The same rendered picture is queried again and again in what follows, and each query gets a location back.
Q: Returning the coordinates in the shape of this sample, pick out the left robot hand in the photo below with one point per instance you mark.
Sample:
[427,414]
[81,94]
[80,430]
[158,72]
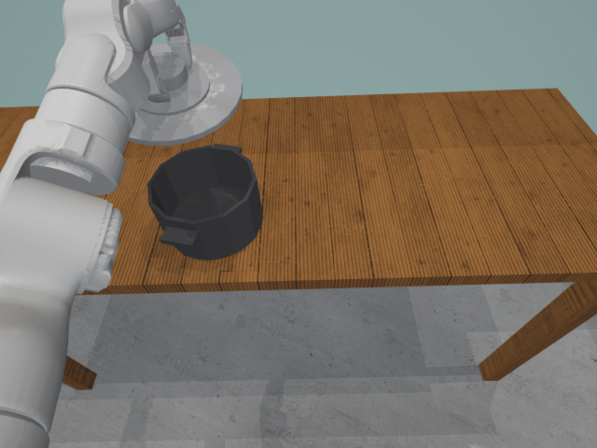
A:
[166,17]

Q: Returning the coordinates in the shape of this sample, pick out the pot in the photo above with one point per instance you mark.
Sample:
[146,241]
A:
[207,202]

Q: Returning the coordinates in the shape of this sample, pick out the lid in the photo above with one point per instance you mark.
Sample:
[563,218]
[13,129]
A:
[208,99]

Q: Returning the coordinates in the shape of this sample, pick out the left robot forearm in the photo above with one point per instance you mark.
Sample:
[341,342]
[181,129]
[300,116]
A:
[82,126]

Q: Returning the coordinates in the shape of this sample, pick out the table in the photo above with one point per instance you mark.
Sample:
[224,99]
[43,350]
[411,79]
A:
[386,190]

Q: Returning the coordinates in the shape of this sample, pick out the robot left upper arm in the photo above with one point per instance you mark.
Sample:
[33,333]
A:
[55,243]

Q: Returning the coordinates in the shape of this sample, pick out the knob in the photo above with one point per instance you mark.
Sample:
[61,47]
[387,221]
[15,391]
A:
[172,69]

